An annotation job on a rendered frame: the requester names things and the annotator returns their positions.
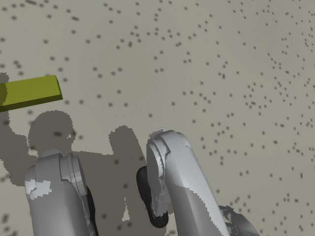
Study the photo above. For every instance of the right robot hand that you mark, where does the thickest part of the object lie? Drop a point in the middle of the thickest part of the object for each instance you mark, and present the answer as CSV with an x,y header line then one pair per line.
x,y
240,225

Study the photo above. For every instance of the carton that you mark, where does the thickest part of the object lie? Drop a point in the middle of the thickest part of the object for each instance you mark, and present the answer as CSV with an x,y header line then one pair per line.
x,y
29,92

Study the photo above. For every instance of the left robot foot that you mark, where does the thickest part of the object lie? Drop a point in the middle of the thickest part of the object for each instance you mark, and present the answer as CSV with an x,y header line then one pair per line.
x,y
92,212

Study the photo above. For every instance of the right robot foot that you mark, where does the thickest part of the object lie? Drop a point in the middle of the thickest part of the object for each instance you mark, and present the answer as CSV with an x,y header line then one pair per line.
x,y
145,193

